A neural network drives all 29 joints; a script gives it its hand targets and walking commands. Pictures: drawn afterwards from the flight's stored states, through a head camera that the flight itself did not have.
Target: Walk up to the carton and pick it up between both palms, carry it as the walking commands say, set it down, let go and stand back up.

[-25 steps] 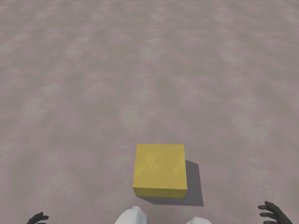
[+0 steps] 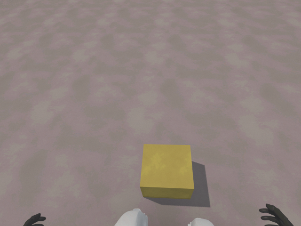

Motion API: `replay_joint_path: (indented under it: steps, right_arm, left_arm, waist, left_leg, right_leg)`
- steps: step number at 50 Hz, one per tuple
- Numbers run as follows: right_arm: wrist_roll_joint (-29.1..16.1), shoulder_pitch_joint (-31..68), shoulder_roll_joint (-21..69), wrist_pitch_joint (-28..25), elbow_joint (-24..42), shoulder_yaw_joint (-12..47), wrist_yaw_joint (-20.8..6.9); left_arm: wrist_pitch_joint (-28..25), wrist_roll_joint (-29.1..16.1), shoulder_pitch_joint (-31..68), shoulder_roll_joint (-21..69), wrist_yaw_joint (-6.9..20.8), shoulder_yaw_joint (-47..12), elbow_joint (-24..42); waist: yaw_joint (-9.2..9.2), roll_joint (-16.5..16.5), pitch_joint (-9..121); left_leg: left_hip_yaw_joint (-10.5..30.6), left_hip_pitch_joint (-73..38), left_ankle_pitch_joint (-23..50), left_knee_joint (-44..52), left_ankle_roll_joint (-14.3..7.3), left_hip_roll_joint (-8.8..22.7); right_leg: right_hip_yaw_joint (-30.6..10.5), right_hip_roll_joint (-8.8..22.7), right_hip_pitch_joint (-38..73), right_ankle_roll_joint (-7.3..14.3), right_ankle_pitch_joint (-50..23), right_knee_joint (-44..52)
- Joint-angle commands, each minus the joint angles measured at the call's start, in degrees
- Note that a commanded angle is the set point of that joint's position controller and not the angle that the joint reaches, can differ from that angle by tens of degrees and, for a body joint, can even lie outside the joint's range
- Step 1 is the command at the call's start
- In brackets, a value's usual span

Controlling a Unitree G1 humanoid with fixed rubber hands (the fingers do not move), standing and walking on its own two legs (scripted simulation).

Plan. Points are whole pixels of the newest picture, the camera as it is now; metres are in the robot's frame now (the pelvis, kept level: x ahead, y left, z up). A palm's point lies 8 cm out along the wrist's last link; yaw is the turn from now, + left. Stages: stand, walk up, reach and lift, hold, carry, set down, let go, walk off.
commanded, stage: walk up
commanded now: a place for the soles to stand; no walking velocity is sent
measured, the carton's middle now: (166, 171) +0.51 -0.04 -0.62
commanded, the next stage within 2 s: reach and lift in 0.90 s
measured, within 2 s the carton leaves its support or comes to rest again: neither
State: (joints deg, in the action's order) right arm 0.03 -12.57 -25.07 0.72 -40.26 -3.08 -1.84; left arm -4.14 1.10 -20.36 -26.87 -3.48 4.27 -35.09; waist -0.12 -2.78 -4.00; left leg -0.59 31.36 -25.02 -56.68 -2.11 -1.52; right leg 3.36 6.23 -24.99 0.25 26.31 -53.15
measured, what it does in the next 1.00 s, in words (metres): stands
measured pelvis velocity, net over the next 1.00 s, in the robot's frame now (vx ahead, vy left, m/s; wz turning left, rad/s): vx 0.00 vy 0.02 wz -0.03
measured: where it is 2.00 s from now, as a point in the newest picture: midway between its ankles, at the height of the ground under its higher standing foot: outside the picture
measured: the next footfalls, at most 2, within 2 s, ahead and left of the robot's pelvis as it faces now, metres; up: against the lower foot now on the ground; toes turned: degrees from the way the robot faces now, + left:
none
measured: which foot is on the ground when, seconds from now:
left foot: down 0.00-1.00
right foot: down 0.00-1.00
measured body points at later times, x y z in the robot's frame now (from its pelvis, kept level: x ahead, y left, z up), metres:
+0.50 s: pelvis +0.01 +0.02 +0.00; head +0.03 +0.01 +0.45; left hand +0.12 +0.36 -0.06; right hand +0.13 -0.30 -0.09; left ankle +0.06 +0.12 -0.69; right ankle +0.02 -0.13 -0.69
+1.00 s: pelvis +0.00 +0.02 +0.00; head +0.04 +0.00 +0.45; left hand +0.13 +0.35 -0.06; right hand +0.14 -0.31 -0.09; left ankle +0.06 +0.12 -0.69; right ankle +0.02 -0.14 -0.69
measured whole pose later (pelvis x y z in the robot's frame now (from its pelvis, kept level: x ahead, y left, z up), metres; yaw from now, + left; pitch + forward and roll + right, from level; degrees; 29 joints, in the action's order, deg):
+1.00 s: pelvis +0.00 +0.02 +0.00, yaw -1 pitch -1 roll +0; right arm 0.0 -9.8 -24.7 2.2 -40.0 -6.0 -3.0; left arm 1.0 4.0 -14.3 -22.1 0.3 10.0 -34.5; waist -0.5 -2.3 -6.9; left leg -1.9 28.1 -22.6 -51.9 -2.1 -0.4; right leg 0.9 5.0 -25.1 -2.4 26.0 -52.4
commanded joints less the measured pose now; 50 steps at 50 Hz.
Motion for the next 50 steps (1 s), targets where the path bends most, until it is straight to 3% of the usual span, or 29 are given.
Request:
replay_joint_path:
  steps: [1, 3, 4, 5, 6, 9, 11, 14, 15, 17, 18, 19, 20, 22, 24, 27, 28, 30, 32, 33, 36, 38, 40, 42, 44, 45, 46, 47, 50]
  right_arm:
    - [2.2, -0.3, -12.1, -0.6, 3.1, -5.0, -1.0]
    - [2.5, -4.9, -10.9, -1.6, 1.0, -5.3, -1.2]
    - [3.4, -6.0, -12.7, -2.0, 1.1, -5.8, -0.8]
    - [3.9, -4.0, -16.1, -2.6, 2.5, -6.0, -0.2]
    - [3.5, -2.0, -18.3, -2.8, 3.5, -5.9, 0.3]
    - [3.0, 3.1, -15.4, -2.2, 3.3, -5.1, 0.5]
    - [2.4, 4.3, -13.3, -1.7, 3.7, -4.5, 0.2]
    - [2.0, 3.0, -9.6, -1.5, 4.0, -3.5, -0.1]
    - [2.1, 1.7, -11.0, -1.5, 3.1, -4.0, -0.1]
    - [2.2, -1.8, -11.4, -2.2, 1.6, -4.3, -0.4]
    - [2.6, -3.0, -12.1, -2.7, 1.4, -4.5, -0.3]
    - [3.0, -1.8, -14.3, -3.2, 2.1, -5.0, -0.1]
    - [3.1, -1.8, -16.3, -3.3, 2.8, -5.3, 0.2]
    - [2.7, 0.3, -15.4, -3.0, 2.9, -4.9, 0.3]
    - [2.1, 3.1, -12.6, -2.4, 3.4, -4.1, 0.3]
    - [1.7, 2.6, -9.9, -2.1, 3.5, -3.3, 0.2]
    - [1.8, 1.5, -10.5, -2.1, 2.8, -3.6, 0.2]
    - [2.3, -0.2, -11.3, -2.6, 2.3, -4.0, 0.1]
    - [2.7, 0.9, -13.7, -3.0, 2.9, -4.7, 0.2]
    - [2.7, 0.7, -14.5, -3.0, 3.0, -4.9, 0.2]
    - [2.2, 3.9, -12.4, -2.1, 3.5, -4.1, 0.3]
    - [1.7, 4.1, -10.4, -1.8, 3.9, -3.6, 0.1]
    - [1.8, 1.5, -10.4, -1.7, 2.6, -3.8, 0.0]
    - [2.2, -0.4, -11.3, -2.3, 2.1, -4.2, -0.1]
    - [2.6, 0.6, -13.7, -2.9, 2.7, -4.7, 0.0]
    - [2.7, 0.6, -14.6, -2.9, 2.8, -4.7, 0.1]
    - [4.7, 19.1, -5.7, 1.6, 15.7, -13.5, -1.1]
    - [4.0, 15.2, -5.3, 2.3, 11.2, -11.6, -1.9]
    - [4.8, 10.3, -5.8, 0.3, 14.8, -10.6, -1.9]
  left_arm:
    - [-1.3, 0.5, 3.9, -17.3, -0.8, 5.0, -0.8]
    - [-0.4, 0.3, 4.5, -13.9, -0.3, 3.7, -0.5]
    - [0.1, -0.2, 2.7, -11.2, -0.2, 2.9, -0.5]
    - [0.2, -0.6, 2.4, -8.4, -0.2, 2.0, 0.5]
    - [0.6, -0.7, 2.9, -10.7, -0.4, 2.5, -0.2]
    - [0.1, -0.8, -1.4, -11.7, 0.4, 3.2, -2.9]
    - [-0.9, -0.4, -4.4, -11.3, 0.5, 3.4, -4.1]
    - [-1.8, 0.7, -3.2, -16.4, -0.1, 4.3, -2.6]
    - [-1.6, 0.5, -0.3, -17.1, 0.0, 4.3, -2.0]
    - [-1.2, 0.3, 3.8, -14.7, 0.2, 3.4, -1.1]
    - [-0.9, 0.1, 3.9, -12.0, 0.3, 2.7, -0.8]
    - [-0.4, -0.6, 3.2, -9.1, 0.3, 2.0, -0.8]
    - [-0.1, -0.9, 2.2, -10.3, 0.1, 2.4, -1.2]
    - [-0.5, -1.0, -0.5, -11.1, 0.2, 2.7, -2.5]
    - [-1.5, -0.4, -2.6, -11.4, 0.2, 2.8, -3.0]
    - [-2.0, 0.1, -1.9, -15.6, -0.1, 3.7, -2.0]
    - [-1.8, -0.1, -0.2, -15.6, -0.1, 3.5, -1.5]
    - [-1.3, -0.2, 1.9, -13.6, 0.0, 2.7, -0.9]
    - [-0.6, -0.8, 1.9, -10.1, 0.0, 1.9, -1.1]
    - [-0.4, -0.9, 0.8, -10.4, -0.2, 2.1, -1.7]
    - [-1.4, -0.3, -1.4, -11.5, 0.0, 2.4, -2.6]
    - [-1.8, 0.3, -2.1, -15.0, -0.2, 3.2, -2.3]
    - [-1.6, 0.0, 0.5, -15.8, -0.1, 3.2, -1.6]
    - [-1.2, 0.0, 2.5, -13.7, 0.1, 2.6, -1.1]
    - [-0.5, -0.7, 2.6, -9.8, 0.1, 1.8, -1.0]
    - [-0.3, -0.8, 1.4, -10.4, -0.1, 2.0, -1.7]
    - [4.6, 1.9, 21.2, -0.5, 2.8, 8.3, 18.4]
    - [5.4, 3.8, 18.9, -4.3, 3.9, 11.2, 14.7]
    - [4.2, 4.7, 14.3, -5.4, 5.1, 12.3, 13.7]
  waist:
    - [1.23, 10.3, 0.2]
    - [3.58, 7.8, 4.0]
    - [3.58, -1.7, 3.8]
    - [2.42, -11.3, 2.5]
    - [2.61, -5.8, 1.0]
    - [-0.19, -3.9, 0.5]
    - [-1.73, -2.4, 3.3]
    - [-1.27, 11.2, 3.5]
    - [-0.26, 11.1, 2.3]
    - [2.39, 8.1, 3.0]
    - [2.96, 1.7, 4.1]
    - [1.79, -7.4, 4.1]
    - [2.0, -6.7, 3.3]
    - [0.27, -4.0, 3.9]
    - [-1.46, -1.0, 5.8]
    - [-0.42, 9.1, 5.7]
    - [0.35, 8.4, 5.6]
    - [1.47, 5.4, 6.7]
    - [0.69, -3.6, 6.7]
    - [0.61, -3.8, 6.2]
    - [-0.98, 0.3, 5.5]
    - [-0.7, 6.9, 4.5]
    - [0.87, 9.0, 4.5]
    - [2.05, 5.8, 5.1]
    - [1.0, -4.2, 5.5]
    - [0.76, -4.1, 4.9]
    - [-0.6, 1.0, -10.2]
    - [-1.97, -0.5, -10.7]
    - [-1.45, 1.2, -2.9]
  left_leg:
    - [2.7, 0.4, -2.4, -1.6, 0.0, 3.4]
    - [0.9, -13.4, -0.2, 12.6, -1.2, 0.9]
    - [11.4, -15.3, -1.5, 22.3, -2.7, 5.0]
    - [31.1, -15.0, -5.4, 31.3, -7.5, 13.9]
    - [34.5, -10.3, -11.5, 33.7, -10.8, 16.8]
    - [25.7, -3.3, -10.3, 30.1, -9.9, 13.1]
    - [16.5, 1.5, -6.2, 24.6, -6.7, 9.4]
    - [2.7, 5.9, -4.4, 6.6, -0.3, 1.7]
    - [1.3, 1.8, -3.3, 3.1, -0.2, 2.0]
    - [3.7, -7.0, -2.0, 10.6, -1.4, 2.7]
    - [11.3, -11.2, -1.8, 20.0, -2.9, 6.1]
    - [24.6, -13.2, -4.2, 28.1, -6.2, 11.6]
    - [29.8, -13.8, -2.7, 30.0, -9.7, 15.4]
    - [24.8, -11.3, 3.7, 26.2, -10.6, 14.3]
    - [14.7, -3.2, 8.0, 20.4, -6.5, 10.0]
    - [2.3, 0.2, 8.8, 6.7, -0.4, 2.6]
    - [1.6, -2.6, 8.5, 7.3, -0.5, 2.8]
    - [6.7, -8.8, 11.4, 13.3, -2.2, 5.1]
    - [20.1, -12.2, 8.0, 22.8, -7.7, 11.7]
    - [22.0, -11.8, 7.1, 24.0, -10.1, 13.7]
    - [13.8, -1.5, 4.7, 19.5, -6.2, 9.7]
    - [5.3, 1.8, 4.6, 10.5, -1.3, 3.9]
    - [1.4, -3.4, 3.1, 7.1, -0.8, 2.4]
    - [6.4, -8.8, 4.6, 14.3, -2.3, 4.7]
    - [21.1, -11.8, 1.3, 25.1, -7.9, 12.0]
    - [23.1, -11.1, 2.1, 26.0, -10.4, 14.2]
    - [-2.2, 7.8, -6.6, 22.2, 0.5, 1.4]
    - [-2.8, 7.3, -11.5, 25.1, 2.4, 2.0]
    - [-2.2, 1.0, -9.1, 26.1, 2.0, 2.2]
  right_leg:
    - [-20.4, 14.9, -2.4, 14.3, 0.6, 24.0]
    - [-8.2, 6.6, -6.9, 8.2, -5.5, 11.8]
    - [-2.7, 1.6, -10.6, 4.8, -4.9, 0.8]
    - [0.4, -3.1, -17.2, 1.6, 6.7, -7.5]
    - [-4.0, -2.1, -15.4, 1.9, 10.6, -6.0]
    - [-1.4, -1.7, -3.9, 2.7, 4.0, 1.4]
    - [-0.7, -3.0, 6.1, 3.9, -2.2, 9.7]
    - [-25.2, 11.5, 5.4, 11.1, 10.7, 26.0]
    - [-26.1, 14.3, 0.9, 13.3, 9.6, 26.2]
    - [-17.1, 9.3, -4.0, 10.2, 2.5, 18.0]
    - [-9.1, 3.4, -7.4, 6.5, 0.1, 9.7]
    - [-1.3, -2.6, -11.7, 2.5, 2.2, -0.3]
    - [-1.3, -3.0, -12.8, 2.1, 6.7, -0.2]
    - [-1.5, -2.2, -6.4, 2.7, 4.6, 4.3]
    - [-3.4, -1.4, 4.7, 4.1, -4.8, 11.4]
    - [-20.7, 10.4, 5.7, 11.2, -8.4, 20.1]
    - [-19.4, 10.8, 4.1, 12.0, -11.4, 18.4]
    - [-12.3, 5.9, -0.6, 8.1, -12.3, 12.1]
    - [-1.4, -2.3, -5.9, 2.9, -4.3, 1.9]
    - [-0.8, -2.7, -5.2, 2.6, 0.0, 2.5]
    - [-5.0, -0.6, 4.8, 4.5, -3.4, 11.8]
    - [-17.6, 7.0, 4.8, 9.2, -2.4, 19.4]
    - [-20.3, 10.9, 1.1, 12.0, -5.3, 20.0]
    - [-13.5, 6.1, -3.2, 8.5, -6.6, 13.7]
    - [-1.3, -2.9, -7.3, 2.8, -1.3, 1.7]
    - [-0.9, -3.2, -6.2, 2.6, 2.0, 2.2]
    - [3.9, -8.9, -3.1, -1.4, 4.5, 10.7]
    - [4.7, -11.3, 1.1, -3.3, 4.1, 12.0]
    - [4.6, -11.9, 8.1, -4.5, -1.1, 12.6]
